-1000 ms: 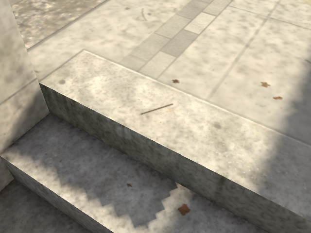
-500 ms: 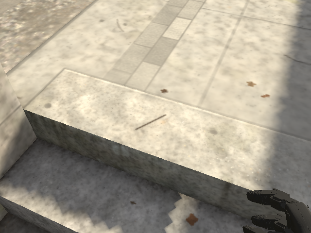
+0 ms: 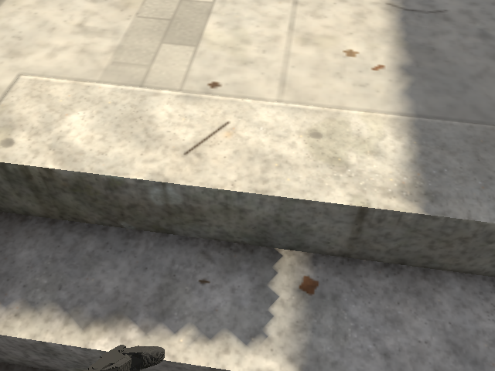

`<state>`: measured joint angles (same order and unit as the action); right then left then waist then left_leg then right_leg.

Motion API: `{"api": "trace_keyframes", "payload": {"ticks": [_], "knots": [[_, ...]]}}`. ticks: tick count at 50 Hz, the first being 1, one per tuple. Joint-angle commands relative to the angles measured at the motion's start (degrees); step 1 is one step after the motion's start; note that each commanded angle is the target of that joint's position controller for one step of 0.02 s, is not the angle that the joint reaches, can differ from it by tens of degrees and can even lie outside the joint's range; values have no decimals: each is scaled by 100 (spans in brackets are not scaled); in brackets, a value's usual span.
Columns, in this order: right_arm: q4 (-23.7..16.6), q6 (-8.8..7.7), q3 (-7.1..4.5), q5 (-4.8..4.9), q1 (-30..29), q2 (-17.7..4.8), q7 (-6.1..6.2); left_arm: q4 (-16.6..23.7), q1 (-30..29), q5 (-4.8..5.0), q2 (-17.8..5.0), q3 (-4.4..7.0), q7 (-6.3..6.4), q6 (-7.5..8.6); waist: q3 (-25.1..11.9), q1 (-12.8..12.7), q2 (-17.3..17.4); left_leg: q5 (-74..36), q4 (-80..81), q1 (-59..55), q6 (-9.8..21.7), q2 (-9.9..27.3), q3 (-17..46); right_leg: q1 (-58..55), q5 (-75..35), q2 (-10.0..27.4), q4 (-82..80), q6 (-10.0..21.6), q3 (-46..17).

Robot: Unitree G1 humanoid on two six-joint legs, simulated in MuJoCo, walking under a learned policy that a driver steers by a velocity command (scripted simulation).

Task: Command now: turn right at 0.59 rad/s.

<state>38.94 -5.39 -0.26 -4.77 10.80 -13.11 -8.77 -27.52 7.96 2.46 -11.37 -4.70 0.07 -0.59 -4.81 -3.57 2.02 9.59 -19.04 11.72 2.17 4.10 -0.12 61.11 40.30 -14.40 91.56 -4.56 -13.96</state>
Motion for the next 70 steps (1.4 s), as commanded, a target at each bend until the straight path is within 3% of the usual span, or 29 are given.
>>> {"api": "trace_keyframes", "payload": {"ticks": [1, 2, 4, 7, 13, 19, 25, 27, 31, 33, 34, 35, 37, 38, 40, 43, 46, 49, 51, 52, 53, 54, 56, 57, 60, 63, 66, 68, 70], "knots": [[-59, 63, -509, -443, 641, -1625, -93, -86, 1238, -19, -688, 331, -34, 34, -1217, -116, 434, -8897, -1658, -2622, 2144, 2424, 690, 2899, 273, 44, 4376, -323, 591], [-173, 236, -455, -431, 189, -1597, 39, -46, 681, -217, -361, 258, -27, 103, -703, -87, 296, -5832, -914, -1762, 2376, 2841, 1420, 3139, -730, 597, 4919, -193, 148], [-251, 464, -223, -111, 91, -1146, 326, -192, -226, -386, -301, 260, 46, 139, -69, 213, -233, 164, 149, -790, 1654, 1857, 1197, 2918, -2026, 777, 4909, 191, 299], [-198, 403, 68, 150, 281, -599, 542, -607, -481, -225, -434, 343, -58, 135, 118, 553, 294, 1231, 683, -479, 1077, 1390, 971, 2557, -3010, 884, 4073, 238, 599], [706, 92, 117, -110, 1799, -481, 564, -1302, -293, -190, -393, 415, -312, 281, 140, 733, 615, -1511, 422, -1635, 835, 1423, 104, 2878, -3979, 1088, 3295, 795, 320], [1784, 130, 391, -408, 2433, 133, 270, -1316, -1222, -224, -214, 356, -275, 165, 361, 660, 463, 19, 933, -1809, 652, 1631, 105, 3937, -4280, 1354, 2527, 1593, 341], [2548, 220, 490, -371, 2744, 363, 227, -968, -2692, -180, 200, 226, -371, -207, 318, 667, 303, -2133, 1618, -1785, 773, 1688, -663, 3514, -2511, 1814, 1469, 1839, 1624], [2455, 76, 416, -78, 2038, -54, 229, -967, -2222, -313, 468, 136, -660, -404, 127, -97, 598, -5351, 1543, -420, 893, 1388, -1450, 1237, -2057, 1707, 1075, 1872, 2614], [2601, -97, 13, 23, 2302, -1235, 269, -946, -1702, -279, 12, 246, -715, -454, -582, -312, 1426, -10386, 303, -1733, 1596, 1599, -1186, -1238, -714, 712, -2372, 1473, 2836], [2492, -22, -100, -253, 1928, -1129, 109, -1674, 535, -449, -543, 526, -439, -423, -1394, -895, 974, -9818, -1896, -217, 1409, 1244, -783, -4445, -2709, 811, -3442, 1809, 1624], [1963, -32, 103, -430, 1965, -386, -75, -2332, 2286, -407, -1123, 563, -287, -349, -2523, -911, -760, -4363, -3935, 2299, 954, 253, -90, -7097, -3233, 1887, -5331, 2669, -1563], [2103, 120, -94, 85, 1696, -369, -130, -2562, 3174, -670, -1515, 876, -285, -260, -1871, -1193, -1119, -1323, -7347, 3476, 651, -778, 1123, -6497, -2484, 2808, -6985, 2903, -3756], [1739, 110, -117, 232, 533, 168, 168, -3147, 2295, -560, -550, 719, -381, 262, 68, -392, -659, -1354, -10403, 5687, 942, -1092, 2058, -5071, -1226, 2509, -6552, 2281, -2612], [1495, 111, -103, 93, 150, 227, 297, -3235, 1666, -422, -80, 585, -451, 406, 66, -6, -291, -1083, -10905, 6053, 1122, -1127, 2029, -4830, -1978, 2446, -6430, 2324, -2061], [1357, 301, 83, 152, 261, 647, 376, -3353, 488, -634, 607, 348, -600, 405, 183, 893, 248, -1126, -10911, 6027, 1484, -584, 1629, -3663, -2549, 2388, -6663, 1903, -685], [1170, 381, 168, 342, -14, 712, 321, -3295, 208, -728, 758, 259, -519, 409, 539, 1222, -362, 88, -12174, 6552, 1663, -516, 756, -2873, -2230, 2203, -7417, 1660, 577], [523, 257, 274, 498, -1326, 484, 393, -3310, 907, -1077, 373, 195, -533, 521, 162, 977, -222, -872, -10114, 5645, 1509, -95, 57, -2388, -2870, 1880, -7750, 1334, 1481], [55, 520, 244, 472, -2654, 62, 453, -3001, 1441, -690, -468, 362, -593, 551, -60, 457, -667, 454, -7164, 3799, 661, -191, -764, -2501, -5378, 2340, -8871, 1507, 1612], [296, 680, 221, 446, -1516, 140, 331, -3081, 1836, -384, -1257, 479, -618, 858, -240, 849, -1103, 241, -6406, 3115, 268, -671, -1230, -4060, -10968, 2814, -7946, 1691, 1843], [205, 731, 199, 372, -1474, 60, 329, -3138, 1868, -246, -1419, 574, -613, 941, -257, 847, -1291, 829, -5301, 3434, 276, -877, -1303, -5306, -11467, 2996, -7565, 1640, 1802], [269, 723, 130, 348, -1162, -59, 394, -3279, 1833, -275, -1380, 642, -662, 941, -216, 871, -1285, 1000, -4326, 3485, 504, -1044, -1295, -6138, -12161, 3100, -6995, 1654, 1854], [385, 691, 57, 405, -770, -350, 524, -3285, 2308, -533, -1151, 666, -683, 904, -1186, 503, -956, -852, -4613, 2403, 1051, -938, -387, -5968, -12661, 2854, -6073, 1393, 2021], [841, 763, -92, 254, 799, -742, 768, -2832, 1607, -665, -663, 703, -739, 667, -2020, 1144, 609, -15, -1933, -38, 1771, -133, 2730, -3352, -7453, 1756, -3861, 1220, 1372], [748, 683, -235, -70, 1011, -936, 781, -2931, 1089, -413, -530, 842, -787, 512, -1284, 1466, 1395, 769, -440, 385, 2068, 484, 4617, -2028, -3662, 1029, -777, 912, 489], [1265, 204, -168, 241, -40, -232, 722, -2824, 690, -487, -281, 697, -505, 462, -226, 499, -365, 2006, -940, 1633, 1385, 180, 3418, -464, -3866, 1188, 969, 1085, -113], [1231, 75, 114, 370, -917, 543, 713, -2578, 324, -520, -160, 553, -211, 453, -474, -41, -141, 374, -794, 1918, 1016, -340, 1952, -253, -3200, 1439, 644, 1163, 146], [898, 33, -72, 93, -534, -107, 657, -2058, -563, -487, -473, 553, -118, 434, -787, 126, -241, -1153, -573, 1567, 917, -202, 1571, -343, -2869, 1634, -56, 439, 926], [588, -21, -129, 127, -563, -417, 686, -2019, -330, -460, -635, 659, -100, 442, -809, 19, 429, -1618, -367, 2397, 943, -325, 1471, -1455, -2891, 1494, 854, 196, 1297], [369, -77, -173, 215, -443, -582, 749, -1869, -275, -437, -801, 724, -91, 512, -658, 160, 184, -1705, -355, 2280, 1138, -189, 1705, -1470, -2743, 1371, 1210, -7, 1225]]}}
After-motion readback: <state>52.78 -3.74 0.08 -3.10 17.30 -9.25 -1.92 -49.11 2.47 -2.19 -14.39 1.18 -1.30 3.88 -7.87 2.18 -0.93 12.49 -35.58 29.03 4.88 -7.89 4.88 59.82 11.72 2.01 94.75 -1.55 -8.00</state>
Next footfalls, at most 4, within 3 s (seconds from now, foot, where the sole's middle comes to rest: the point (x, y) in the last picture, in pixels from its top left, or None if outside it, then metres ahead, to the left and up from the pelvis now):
0.64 right None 0.19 -0.14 -0.61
1.06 left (293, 317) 0.48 -0.03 -0.43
1.64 right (394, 328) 0.47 -0.24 -0.43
2.18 left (272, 315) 0.48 0.01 -0.42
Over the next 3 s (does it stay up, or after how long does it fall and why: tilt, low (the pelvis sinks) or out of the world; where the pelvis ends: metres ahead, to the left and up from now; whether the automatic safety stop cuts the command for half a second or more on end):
stays up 0.63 -0.21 0.37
